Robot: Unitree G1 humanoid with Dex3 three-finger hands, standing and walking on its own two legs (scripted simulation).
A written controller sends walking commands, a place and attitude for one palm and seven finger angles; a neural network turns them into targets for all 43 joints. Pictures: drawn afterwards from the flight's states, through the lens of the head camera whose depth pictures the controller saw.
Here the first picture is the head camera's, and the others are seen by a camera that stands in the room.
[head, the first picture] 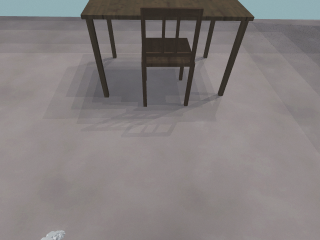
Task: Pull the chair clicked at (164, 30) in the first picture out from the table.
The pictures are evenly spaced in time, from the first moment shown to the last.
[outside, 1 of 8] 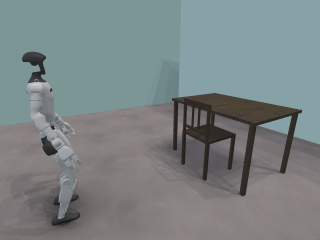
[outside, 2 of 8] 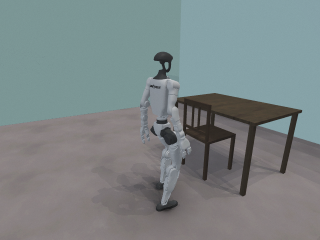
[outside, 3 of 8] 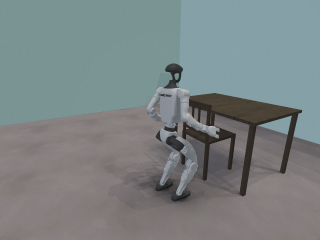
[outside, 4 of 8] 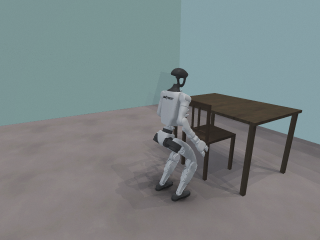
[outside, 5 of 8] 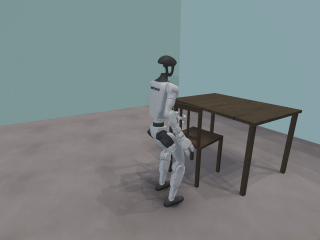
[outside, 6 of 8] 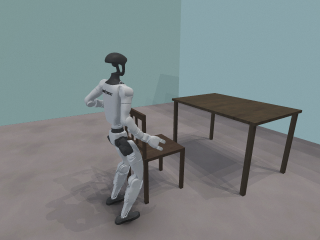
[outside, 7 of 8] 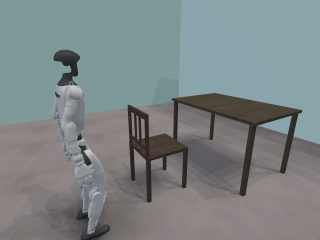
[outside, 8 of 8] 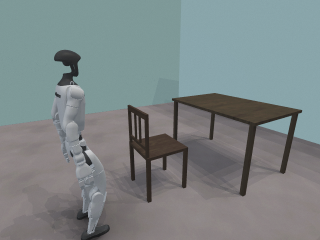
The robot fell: no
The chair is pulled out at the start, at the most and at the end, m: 0.00 0.71 0.67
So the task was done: yes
